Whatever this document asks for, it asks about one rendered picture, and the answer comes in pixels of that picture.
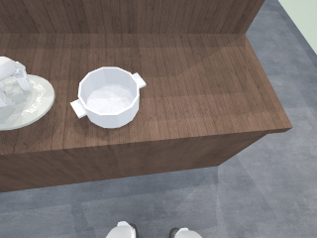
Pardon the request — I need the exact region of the pot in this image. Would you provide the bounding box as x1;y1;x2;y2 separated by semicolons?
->
70;66;147;128

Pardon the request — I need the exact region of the lid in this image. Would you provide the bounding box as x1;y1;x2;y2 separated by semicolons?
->
0;74;55;131

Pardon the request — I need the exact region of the knob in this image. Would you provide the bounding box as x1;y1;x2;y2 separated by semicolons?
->
0;80;27;102

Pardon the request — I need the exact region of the left robot hand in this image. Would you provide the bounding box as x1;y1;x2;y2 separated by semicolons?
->
0;57;31;107

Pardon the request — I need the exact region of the right robot shin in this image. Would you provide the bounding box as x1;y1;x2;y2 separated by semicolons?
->
175;228;188;236

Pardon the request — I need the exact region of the robot left thigh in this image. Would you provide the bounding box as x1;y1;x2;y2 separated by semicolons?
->
106;225;136;238

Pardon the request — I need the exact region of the table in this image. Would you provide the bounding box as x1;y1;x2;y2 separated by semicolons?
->
0;0;293;193

